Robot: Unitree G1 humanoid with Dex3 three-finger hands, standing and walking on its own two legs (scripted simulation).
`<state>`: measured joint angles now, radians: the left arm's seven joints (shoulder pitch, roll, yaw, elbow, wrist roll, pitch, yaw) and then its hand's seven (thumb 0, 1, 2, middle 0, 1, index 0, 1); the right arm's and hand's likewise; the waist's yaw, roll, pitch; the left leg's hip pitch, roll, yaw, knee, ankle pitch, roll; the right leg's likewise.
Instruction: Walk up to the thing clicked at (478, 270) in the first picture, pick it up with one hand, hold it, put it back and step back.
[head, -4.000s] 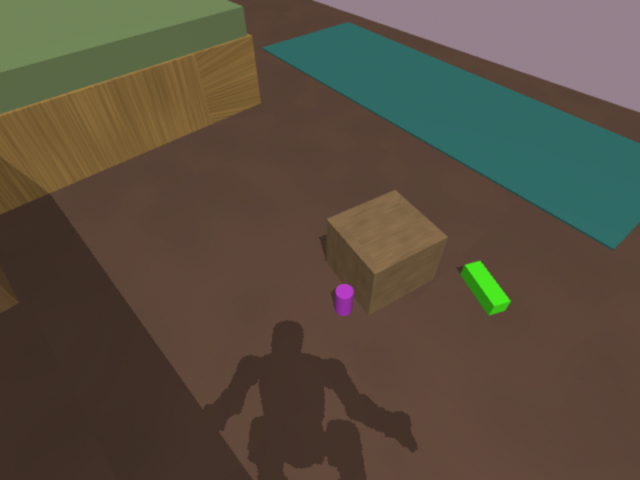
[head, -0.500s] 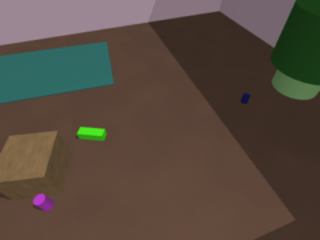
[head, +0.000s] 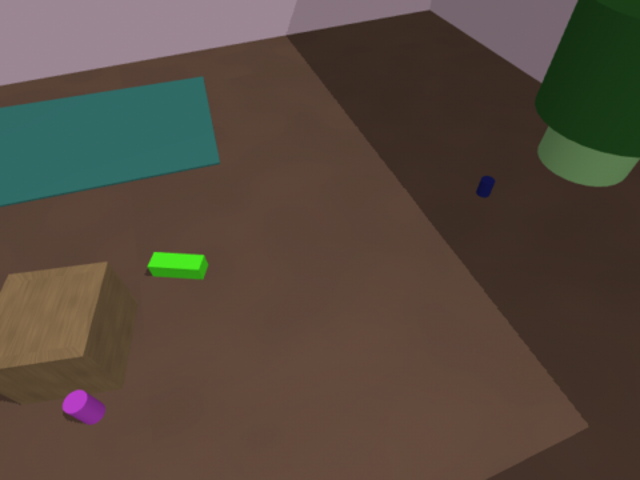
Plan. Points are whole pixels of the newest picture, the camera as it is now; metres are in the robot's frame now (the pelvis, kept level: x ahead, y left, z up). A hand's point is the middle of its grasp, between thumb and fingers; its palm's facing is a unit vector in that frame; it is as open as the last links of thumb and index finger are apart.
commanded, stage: walk up
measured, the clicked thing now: (178, 265) +0.97 +0.60 -0.73
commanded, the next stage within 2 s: stand in 0.18 s
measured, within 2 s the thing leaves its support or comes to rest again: neither
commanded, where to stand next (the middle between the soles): +0.07 +0.01 m, yaw +4 degrees
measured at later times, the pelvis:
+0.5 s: pelvis +0.01 +0.00 +0.01, yaw +1 degrees
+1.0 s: pelvis +0.01 +0.01 +0.02, yaw +3 degrees
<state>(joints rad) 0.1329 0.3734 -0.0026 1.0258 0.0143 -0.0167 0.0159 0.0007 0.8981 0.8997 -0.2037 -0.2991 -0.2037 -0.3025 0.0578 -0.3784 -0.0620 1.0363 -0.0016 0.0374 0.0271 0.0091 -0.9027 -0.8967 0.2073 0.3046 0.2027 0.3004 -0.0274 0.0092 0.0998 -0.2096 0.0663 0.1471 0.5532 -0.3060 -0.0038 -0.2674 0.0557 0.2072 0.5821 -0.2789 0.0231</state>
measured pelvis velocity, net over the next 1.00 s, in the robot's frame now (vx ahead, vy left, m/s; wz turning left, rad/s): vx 0.01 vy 0.01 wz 0.04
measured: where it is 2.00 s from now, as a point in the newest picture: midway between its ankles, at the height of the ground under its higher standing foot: outside the picture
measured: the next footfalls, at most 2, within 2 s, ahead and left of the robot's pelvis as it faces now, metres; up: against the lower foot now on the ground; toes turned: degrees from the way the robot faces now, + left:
none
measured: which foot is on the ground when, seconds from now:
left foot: down 0.00-1.00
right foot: down 0.00-1.00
